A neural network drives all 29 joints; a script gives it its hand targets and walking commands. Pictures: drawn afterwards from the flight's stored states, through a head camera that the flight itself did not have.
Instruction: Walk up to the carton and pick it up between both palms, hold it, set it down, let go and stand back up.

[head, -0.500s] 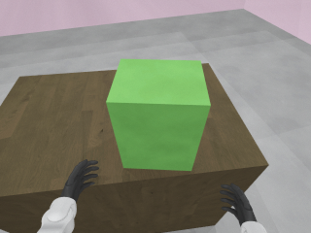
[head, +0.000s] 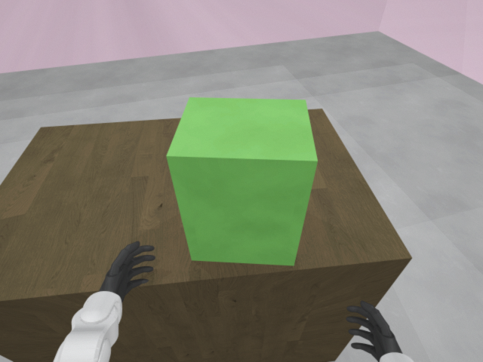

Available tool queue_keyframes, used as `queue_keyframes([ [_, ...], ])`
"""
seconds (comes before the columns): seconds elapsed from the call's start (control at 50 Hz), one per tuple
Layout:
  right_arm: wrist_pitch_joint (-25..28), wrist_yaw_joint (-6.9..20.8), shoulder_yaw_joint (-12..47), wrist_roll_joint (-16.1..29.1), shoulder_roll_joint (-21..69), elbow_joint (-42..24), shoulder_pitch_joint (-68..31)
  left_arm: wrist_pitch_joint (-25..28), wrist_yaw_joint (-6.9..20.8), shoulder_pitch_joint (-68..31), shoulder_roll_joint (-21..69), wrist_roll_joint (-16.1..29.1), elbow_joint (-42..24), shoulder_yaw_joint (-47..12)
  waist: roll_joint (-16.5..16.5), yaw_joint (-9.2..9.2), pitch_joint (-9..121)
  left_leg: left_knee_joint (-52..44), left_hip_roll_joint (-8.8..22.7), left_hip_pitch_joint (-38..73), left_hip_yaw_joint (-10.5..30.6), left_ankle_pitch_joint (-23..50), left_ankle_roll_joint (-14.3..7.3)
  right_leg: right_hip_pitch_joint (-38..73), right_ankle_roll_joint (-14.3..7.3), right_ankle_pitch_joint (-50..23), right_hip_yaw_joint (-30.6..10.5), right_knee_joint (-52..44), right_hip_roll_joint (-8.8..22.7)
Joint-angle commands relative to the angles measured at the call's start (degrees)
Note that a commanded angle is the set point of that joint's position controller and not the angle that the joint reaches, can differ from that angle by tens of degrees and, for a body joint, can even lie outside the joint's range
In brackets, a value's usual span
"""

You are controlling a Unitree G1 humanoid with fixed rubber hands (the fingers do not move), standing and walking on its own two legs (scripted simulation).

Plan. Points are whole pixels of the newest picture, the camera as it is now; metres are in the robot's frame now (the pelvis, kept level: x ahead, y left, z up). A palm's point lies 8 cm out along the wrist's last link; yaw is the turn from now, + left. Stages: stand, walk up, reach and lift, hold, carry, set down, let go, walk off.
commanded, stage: set down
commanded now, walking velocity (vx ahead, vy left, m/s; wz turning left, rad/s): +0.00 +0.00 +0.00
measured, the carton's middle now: (244, 186) +0.41 +0.03 +0.09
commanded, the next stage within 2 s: let go in 0.10 s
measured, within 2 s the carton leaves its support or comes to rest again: neither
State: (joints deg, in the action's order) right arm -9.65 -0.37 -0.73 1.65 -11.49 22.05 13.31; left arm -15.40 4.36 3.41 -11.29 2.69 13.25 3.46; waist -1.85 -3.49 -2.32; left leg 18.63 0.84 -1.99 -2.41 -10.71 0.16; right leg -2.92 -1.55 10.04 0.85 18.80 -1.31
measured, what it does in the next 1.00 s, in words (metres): stands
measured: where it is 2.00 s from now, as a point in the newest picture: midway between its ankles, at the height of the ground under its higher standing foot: outside the picture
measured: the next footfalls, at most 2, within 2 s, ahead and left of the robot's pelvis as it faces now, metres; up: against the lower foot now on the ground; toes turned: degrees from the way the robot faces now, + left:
none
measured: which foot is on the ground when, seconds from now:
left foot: down 0.00-1.00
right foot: down 0.00-1.00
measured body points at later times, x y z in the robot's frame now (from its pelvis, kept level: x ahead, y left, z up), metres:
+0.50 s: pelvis +0.00 -0.01 +0.00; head -0.04 -0.03 +0.45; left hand +0.24 +0.23 +0.01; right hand +0.18 -0.23 -0.09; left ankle +0.00 +0.12 -0.75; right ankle +0.01 -0.10 -0.75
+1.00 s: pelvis +0.00 +0.01 -0.01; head +0.01 +0.01 +0.44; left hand +0.24 +0.23 +0.01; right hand +0.07 -0.23 -0.15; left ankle +0.00 +0.12 -0.75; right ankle +0.01 -0.10 -0.75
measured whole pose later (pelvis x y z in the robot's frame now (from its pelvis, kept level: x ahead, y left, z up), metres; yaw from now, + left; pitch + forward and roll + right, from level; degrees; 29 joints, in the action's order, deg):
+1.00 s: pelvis +0.00 +0.01 -0.01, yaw -2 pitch +3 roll +1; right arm -1.0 4.1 -1.9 -3.4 -12.4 45.8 17.2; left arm 9.2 0.2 11.6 -12.9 -1.3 13.0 2.1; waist -0.4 -0.6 1.8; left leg 27.5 0.0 -16.3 -4.5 -14.2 -1.1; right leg -18.6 -0.3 13.5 -2.2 29.2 -0.7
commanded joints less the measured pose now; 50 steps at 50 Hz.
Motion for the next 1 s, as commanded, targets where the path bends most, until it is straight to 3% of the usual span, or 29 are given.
queue_keyframes([
  [0.0,2.9,0.5,-1.7,-0.7,-6.0,-5.5,-7.1,-6.7,-0.3,3.7,-2.3,-2.6,14.3,-1.1,9.7,0.94,-6.8,-3.0,-0.5,-4.3,-3.4,-2.6,0.0,-4.9,0.9,10.2,-0.2,-6.2,0.8],
  [0.1,4.0,0.5,-1.8,-1.4,-7.8,-2.0,-7.4,-7.6,0.5,4.2,-1.1,-3.2,16.9,-1.8,11.0,0.92,-7.7,-2.4,-0.4,-3.5,-3.4,-1.6,-0.1,-4.6,0.8,8.7,0.4,-5.5,0.3],
  [0.16,6.2,0.7,-1.6,-2.5,-7.1,-0.8,-7.4,-6.2,-0.4,4.1,-1.7,-3.1,17.3,-2.3,12.5,1.92,-7.0,-1.5,-0.3,-0.5,-2.7,-2.8,-1.4,-8.4,1.0,9.1,0.2,-5.3,1.1],
  [0.28,9.9,0.5,-1.8,-2.8,-6.8,2.0,-7.6,-3.3,-0.4,4.0,-1.0,-2.3,19.6,-3.1,12.2,2.09,-7.3,-1.4,-0.3,-0.2,-2.8,-2.3,-1.6,-8.8,1.1,8.0,-0.1,-5.5,1.3],
  [0.3,10.2,0.5,-1.5,-2.7,-7.1,1.6,-8.4,-3.0,-0.4,3.6,-1.0,-2.0,19.6,-2.9,13.0,1.47,-7.1,-1.5,-0.3,-0.3,-2.7,-2.8,-1.8,-8.9,1.2,8.9,-0.2,-5.7,1.3],
  [0.38,10.3,0.4,-1.4,-2.4,-7.0,1.9,-8.4,-3.2,-0.6,2.6,-1.1,-2.0,20.5,-3.3,12.8,2.11,-6.7,-1.2,-0.5,0.0,-2.6,-3.4,-2.0,-9.7,1.3,9.9,-0.7,-6.2,1.7],
  [0.42,10.0,0.6,-1.5,-2.0,-6.9,2.6,-8.1,-3.4,-0.6,2.5,-0.9,-1.9,20.4,-3.3,11.4,2.07,-7.3,-1.2,-0.5,-0.1,-2.6,-3.0,-1.7,-9.9,1.1,9.2,-0.5,-5.8,1.6],
  [0.6,8.0,0.7,-1.3,-1.5,-7.1,0.9,-7.7,-4.8,-0.6,1.3,-1.7,-2.6,20.5,-2.0,11.5,1.35,-7.6,-0.8,-0.8,0.7,-2.6,-4.1,-1.8,-11.4,0.6,13.0,-1.4,-6.9,2.5],
  [0.62,8.9,0.5,-3.0,-6.7,-8.4,6.6,-1.8,9.1,-2.6,1.3,-11.2,-4.7,11.2,0.3,10.3,3.23,-14.1,3.6,3.2,-8.9,2.8,-12.0,0.5,-26.5,0.1,25.4,-8.4,-7.6,6.8],
  [0.64,8.7,0.4,-3.3,-6.7,-8.6,7.9,1.1,13.9,-4.4,1.0,-14.2,-5.2,14.0,1.7,15.4,4.34,-17.0,7.1,1.4,-10.6,0.3,-20.8,0.5,-34.5,-0.5,39.3,-12.4,-12.6,8.8],
  [0.66,8.9,1.2,-2.8,-6.9,-7.5,8.6,2.5,15.8,-4.6,0.7,-13.2,-5.8,13.6,2.2,17.7,4.97,-14.7,8.3,0.7,-7.9,0.1,-15.4,-0.2,-33.8,-1.7,38.0,-15.2,-15.0,9.6],
  [0.68,9.5,2.1,-2.8,-6.8,-7.1,10.2,4.5,17.2,-4.9,1.3,-10.5,-6.3,12.9,1.1,16.5,6.0,-10.1,6.2,1.6,-9.0,0.5,-8.3,-0.7,-26.8,-1.9,28.2,-14.2,-11.4,8.2],
  [0.72,11.2,2.8,-3.0,-5.5,-8.8,13.2,5.3,18.6,-4.5,2.7,-6.4,-6.6,12.2,0.2,10.6,5.3,1.8,4.0,2.6,-8.5,1.3,-1.9,-1.5,-13.7,-1.4,9.2,-10.0,-2.2,5.6],
  [0.74,11.8,3.0,-3.1,-5.4,-9.6,13.0,2.8,19.1,-4.3,3.5,-6.4,-6.7,11.1,0.0,8.8,3.78,9.0,3.2,3.8,-6.4,2.6,0.3,-2.0,-9.6,-0.9,2.3,-7.9,2.3,4.9],
  [0.76,12.1,3.5,-3.0,-5.1,-9.0,13.0,0.4,19.1,-3.9,4.4,-6.6,-6.5,10.4,-0.1,5.9,2.8,11.3,2.9,4.1,-6.2,3.3,-3.1,-2.5,-11.1,-0.1,3.9,-7.8,3.9,4.2],
  [0.8,11.5,4.1,-2.4,-5.3,-6.9,12.3,-3.6,18.7,-3.7,6.6,-6.7,-5.5,9.2,-0.4,5.0,1.81,4.1,-2.0,5.9,-16.0,7.0,-20.0,-3.1,-15.5,0.9,17.4,-8.5,3.6,4.0],
  [0.84,10.8,4.2,-2.5,-5.3,-7.3,13.5,-4.8,18.6,-3.6,7.1,-6.0,-5.3,7.3,-1.1,4.3,1.65,-1.1,-1.2,5.8,-20.5,7.5,-17.1,-2.8,-15.6,0.4,11.4,-9.5,4.1,4.9],
  [0.88,10.8,4.3,-2.6,-5.0,-6.6,15.7,-2.0,18.7,-3.8,9.4,-6.7,-5.6,7.6,-0.9,9.0,3.1,0.9,2.5,3.6,-17.3,5.4,-12.4,-2.4,-17.4,0.4,11.7,-11.1,2.8,5.6],
  [0.92,10.9,4.5,-2.6,-4.7,-7.0,16.8,-0.9,18.9,-4.1,11.1,-5.8,-5.4,7.5,-1.4,9.5,3.47,2.6,4.5,2.9,-14.5,4.7,-8.8,-2.3,-18.7,0.1,10.2,-11.6,2.2,6.1],
  [0.94,10.8,4.4,-2.6,-4.9,-6.7,17.8,0.2,18.8,-4.4,10.6,-5.6,-5.4,6.8,-1.5,11.5,4.05,2.1,4.7,3.2,-13.9,4.9,-8.1,-2.1,-19.7,0.3,10.5,-11.3,2.1,5.8],
  [0.98,10.8,4.1,-2.8,-4.9,-7.1,18.5,0.4,18.9,-4.8,11.2,-5.0,-5.3,6.0,-1.6,10.5,4.07,2.3,4.7,3.9,-13.8,6.1,-5.7,-2.0,-19.1,0.8,6.3,-10.2,4.2,5.0],
])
